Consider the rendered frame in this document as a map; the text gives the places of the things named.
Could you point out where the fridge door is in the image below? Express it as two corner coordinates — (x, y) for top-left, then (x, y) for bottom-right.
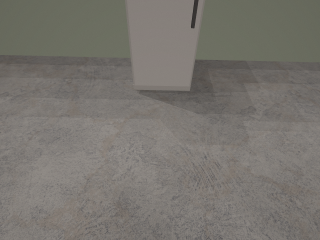
(127, 0), (204, 87)

